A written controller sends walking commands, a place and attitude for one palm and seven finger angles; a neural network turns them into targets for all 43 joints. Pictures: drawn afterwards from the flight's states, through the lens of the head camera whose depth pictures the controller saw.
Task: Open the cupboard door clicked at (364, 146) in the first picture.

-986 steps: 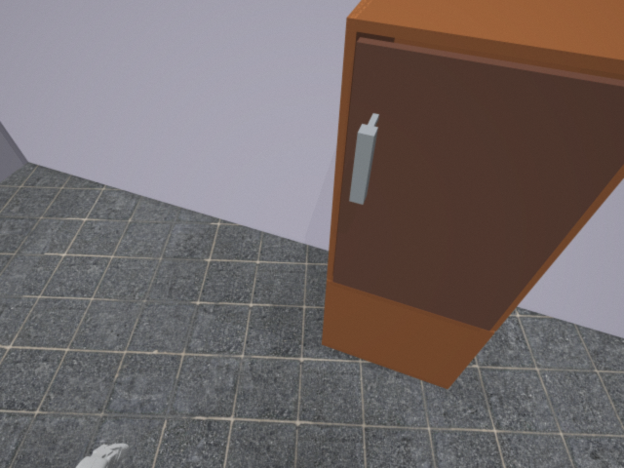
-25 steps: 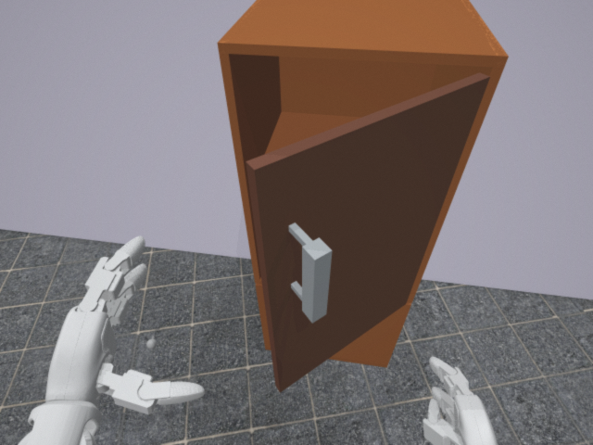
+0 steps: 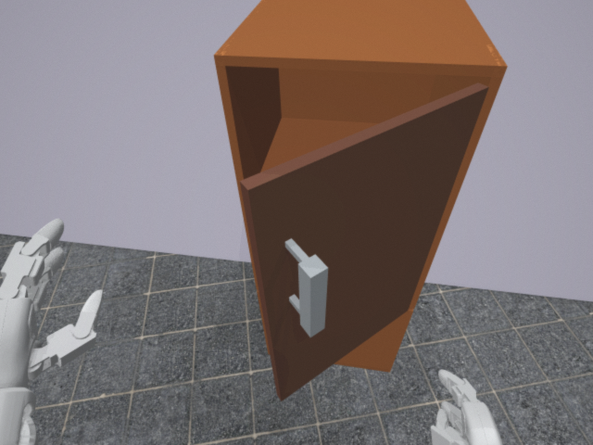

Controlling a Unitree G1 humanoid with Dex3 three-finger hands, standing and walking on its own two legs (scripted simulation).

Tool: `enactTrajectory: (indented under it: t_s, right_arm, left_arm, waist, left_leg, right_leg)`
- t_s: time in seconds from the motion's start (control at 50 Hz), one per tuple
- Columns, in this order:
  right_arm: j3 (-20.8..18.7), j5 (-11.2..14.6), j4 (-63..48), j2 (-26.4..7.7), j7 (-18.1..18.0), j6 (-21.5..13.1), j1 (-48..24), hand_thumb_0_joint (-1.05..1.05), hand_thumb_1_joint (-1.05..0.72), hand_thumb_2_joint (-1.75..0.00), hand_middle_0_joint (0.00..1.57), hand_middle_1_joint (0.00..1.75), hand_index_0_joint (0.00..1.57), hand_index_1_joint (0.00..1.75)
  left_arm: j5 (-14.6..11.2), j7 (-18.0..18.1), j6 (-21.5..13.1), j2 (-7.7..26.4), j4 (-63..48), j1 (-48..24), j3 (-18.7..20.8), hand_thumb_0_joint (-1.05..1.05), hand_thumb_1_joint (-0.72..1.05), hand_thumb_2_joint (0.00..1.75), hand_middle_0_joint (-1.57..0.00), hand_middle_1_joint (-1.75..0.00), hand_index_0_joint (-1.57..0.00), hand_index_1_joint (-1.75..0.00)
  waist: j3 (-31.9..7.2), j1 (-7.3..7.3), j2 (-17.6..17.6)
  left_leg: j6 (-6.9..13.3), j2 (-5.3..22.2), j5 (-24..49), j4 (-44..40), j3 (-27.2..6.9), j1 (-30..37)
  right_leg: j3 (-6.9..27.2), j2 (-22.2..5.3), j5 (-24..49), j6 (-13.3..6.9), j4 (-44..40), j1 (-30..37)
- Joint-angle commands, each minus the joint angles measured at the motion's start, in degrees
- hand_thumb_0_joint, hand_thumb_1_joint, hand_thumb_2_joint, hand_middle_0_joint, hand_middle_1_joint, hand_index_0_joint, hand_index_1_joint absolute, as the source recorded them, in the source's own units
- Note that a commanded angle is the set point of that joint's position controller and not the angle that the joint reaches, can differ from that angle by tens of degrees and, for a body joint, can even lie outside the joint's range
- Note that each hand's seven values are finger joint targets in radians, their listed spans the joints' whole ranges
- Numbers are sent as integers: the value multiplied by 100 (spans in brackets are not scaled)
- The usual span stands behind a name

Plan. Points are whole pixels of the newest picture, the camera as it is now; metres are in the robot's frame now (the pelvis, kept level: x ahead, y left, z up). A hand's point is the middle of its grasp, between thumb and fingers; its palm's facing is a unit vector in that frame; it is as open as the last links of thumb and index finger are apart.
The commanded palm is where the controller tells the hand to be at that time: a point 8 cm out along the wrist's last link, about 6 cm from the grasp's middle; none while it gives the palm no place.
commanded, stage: draw the hand back to the body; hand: left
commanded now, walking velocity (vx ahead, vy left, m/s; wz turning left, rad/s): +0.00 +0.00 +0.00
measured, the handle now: (303, 287) +0.30 +0.03 +0.08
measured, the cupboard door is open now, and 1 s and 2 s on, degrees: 43 43 43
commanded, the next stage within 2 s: step back with the hand held close in 0.40 s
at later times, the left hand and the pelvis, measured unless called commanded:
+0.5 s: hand (77, 331) +0.17 +0.24 +0.16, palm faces +0.44 -0.80 -0.41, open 7.4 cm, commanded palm +0.13 +0.29 +0.17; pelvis -0.01 -0.01 +0.00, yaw +0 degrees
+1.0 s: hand (31, 366) +0.14 +0.27 +0.15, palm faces +0.36 -0.78 -0.51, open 7.4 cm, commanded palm +0.08 +0.31 +0.17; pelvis -0.07 +0.01 -0.01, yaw -1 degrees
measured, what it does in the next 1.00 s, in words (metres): shifts its weight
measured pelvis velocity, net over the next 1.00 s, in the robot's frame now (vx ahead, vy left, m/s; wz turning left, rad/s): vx -0.07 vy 0.01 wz -0.02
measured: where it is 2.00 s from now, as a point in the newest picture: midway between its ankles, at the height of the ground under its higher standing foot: outside the picture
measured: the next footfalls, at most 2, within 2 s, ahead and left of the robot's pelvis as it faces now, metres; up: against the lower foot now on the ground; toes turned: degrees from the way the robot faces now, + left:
right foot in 1.74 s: -0.35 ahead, -0.10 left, +0.00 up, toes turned -5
left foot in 1.90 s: -0.10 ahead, +0.08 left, +0.00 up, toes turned -4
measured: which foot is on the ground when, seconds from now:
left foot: down 0.00-1.00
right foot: down 0.00-1.00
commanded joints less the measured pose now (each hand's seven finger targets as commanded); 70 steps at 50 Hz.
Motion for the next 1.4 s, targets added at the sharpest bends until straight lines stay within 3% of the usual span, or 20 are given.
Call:
enactTrajectory:
  t_s: [0.0,0.08,0.26,0.36,0.48,0.5,0.52,0.54,0.56,0.62,0.66,0.72,0.86,0.96,1.08,1.2,1.26,1.32,1.36,1.38]
  right_arm:
    - [-231,8,-888,-569,-63,-286,-730,0,-90,-90,20,30,20,30]
    - [-260,8,-878,-624,-15,-299,-744,0,-90,-90,20,30,20,30]
    - [-290,15,-869,-608,-48,-259,-818,0,-90,-90,20,30,20,30]
    - [-276,15,-845,-597,-41,-303,-820,0,-90,-90,20,30,20,30]
    - [-291,12,-831,-568,-43,-309,-832,0,-90,-90,20,30,20,30]
    - [-283,26,-805,-591,-51,-312,-854,0,-90,-90,20,30,20,30]
    - [-312,114,-984,-713,-23,-224,-644,0,-90,-90,20,30,20,30]
    - [-348,71,-864,-645,-14,-147,-633,0,-90,-90,20,30,20,30]
    - [-362,87,-896,-672,-1,-100,-705,0,-90,-90,20,30,20,30]
    - [-387,61,-959,-711,36,17,-628,0,-90,-90,20,30,20,30]
    - [-426,59,-987,-737,11,56,-670,0,-90,-90,20,30,20,30]
    - [-472,78,-1128,-730,-8,158,-620,0,-90,-90,20,30,20,30]
    - [-527,90,-1252,-711,-132,231,-666,0,-90,-90,20,30,20,30]
    - [-531,58,-1315,-778,-126,175,-585,0,-90,-90,20,30,20,30]
    - [-515,33,-1354,-824,-118,38,-430,0,-90,-90,20,30,20,30]
    - [-533,-16,-1265,-758,-71,-53,-281,0,-90,-90,20,30,20,30]
    - [-475,-29,-1059,-682,-45,-66,-252,0,-90,-90,20,30,20,30]
    - [-457,-24,-1161,-760,-88,-74,-299,0,-90,-90,20,30,20,30]
    - [-505,-101,-1201,-793,-147,-175,-455,0,-90,-90,20,30,20,30]
    - [-493,-143,-1143,-573,-120,-257,-372,0,-90,-90,20,30,20,30]
  left_arm:
    - [-57,157,-417,1125,-1202,-542,998,0,90,90,-20,-30,-20,-30]
    - [-54,103,-397,804,-1078,-473,631,0,90,90,-20,-30,-20,-30]
    - [-50,138,-432,1164,-1112,-507,969,0,90,90,-20,-30,-20,-30]
    - [-42,137,-456,1053,-1140,-603,837,0,90,90,-20,-30,-20,-30]
    - [-70,126,-486,980,-916,-506,825,0,90,90,-20,-30,-20,-30]
    - [-66,149,-519,1130,-1060,-1036,885,0,90,90,-20,-30,-20,-30]
    - [-58,176,-735,1914,-1220,-1502,1722,0,90,90,-20,-30,-20,-30]
    - [-44,100,-755,1416,-692,-915,1366,0,90,90,-20,-30,-20,-30]
    - [-4,88,-770,1434,-725,-896,1308,0,90,90,-20,-30,-20,-30]
    - [22,45,-766,979,-668,-219,892,0,90,90,-20,-30,-20,-30]
    - [31,84,-810,1088,-950,-29,982,0,90,90,-20,-30,-20,-30]
    - [30,152,-788,1287,-1336,162,1173,0,90,90,-20,-30,-20,-30]
    - [35,297,-853,1581,-1723,346,1563,0,90,90,-20,-30,-20,-30]
    - [101,285,-887,1349,-1589,436,1475,0,90,90,-20,-30,-20,-30]
    - [289,284,-999,1239,-1502,-37,1420,0,90,90,-20,-30,-20,-30]
    - [296,339,-1121,1355,-1744,-455,1405,0,90,90,-20,-30,-20,-30]
    - [229,450,-1202,1457,-1874,-481,1408,0,90,90,-20,-30,-20,-30]
    - [182,468,-1272,1500,-2098,-147,1566,0,90,90,-20,-30,-20,-30]
    - [282,502,-1342,1640,-2215,-118,1882,0,90,90,-20,-30,-20,-30]
    - [266,513,-1347,1677,-2345,-321,1907,0,90,90,-20,-30,-20,-30]
  waist:
    - [-486,39,260]
    - [-327,-23,101]
    - [-473,48,36]
    - [-288,0,208]
    - [-196,2,-148]
    - [-231,-43,-101]
    - [203,-239,-340]
    - [120,-282,-672]
    - [189,-277,-422]
    - [-280,-316,-241]
    - [-640,-288,6]
    - [-1026,-299,-326]
    - [-951,-293,80]
    - [-666,-266,502]
    - [-133,-349,219]
    - [-101,-445,-874]
    - [-371,-500,-984]
    - [-423,-493,138]
    - [-420,-406,1926]
    - [-429,-458,1332]
  left_leg:
    - [-154,289,2197,-290,-231,-123]
    - [-123,300,2193,-323,-238,-91]
    - [-78,252,1923,-313,-179,-122]
    - [-91,252,1722,-351,-187,-108]
    - [-50,242,1382,-406,-161,-158]
    - [-28,225,1303,-389,-159,-143]
    - [76,331,823,-196,-378,-547]
    - [81,296,737,29,-408,-484]
    - [80,278,760,90,-399,-447]
    - [38,340,1093,169,-351,-436]
    - [32,419,1495,137,-353,-447]
    - [13,527,1902,157,-429,-598]
    - [43,688,1842,20,-714,-1203]
    - [245,1007,762,-510,-966,-2335]
    - [526,1237,-1978,-894,-1222,-4078]
    - [171,395,-1752,1045,-734,-2667]
    - [-12,222,-954,2049,-491,-1233]
    - [224,743,-1443,280,-1207,-1802]
    - [760,2117,-2707,-1827,-2849,-3682]
    - [836,2245,-2129,-1857,-2836,-3599]
  right_leg:
    - [290,-184,1549,17,-261,403]
    - [255,-185,1498,51,-312,298]
    - [336,-197,1538,33,-370,432]
    - [325,-188,1314,30,-462,294]
    - [345,-192,1025,64,-546,227]
    - [391,-201,961,60,-581,195]
    - [1062,-488,1007,66,-909,-410]
    - [1152,-665,933,34,-992,-479]
    - [1214,-752,1037,-10,-1032,-609]
    - [1048,-824,1281,9,-766,-488]
    - [921,-835,1802,30,-484,-262]
    - [858,-757,2169,60,-120,-60]
    - [843,-656,1976,43,376,-156]
    - [703,-348,1060,163,1023,206]
    - [768,-276,315,233,1639,691]
    - [2091,-1159,-1652,-272,-255,-1420]
    - [2013,-1618,-1721,-502,-628,-2600]
    - [1112,-794,-1352,-49,730,-2156]
    - [486,228,-1043,304,3984,-640]
    - [789,179,-1283,260,4912,-867]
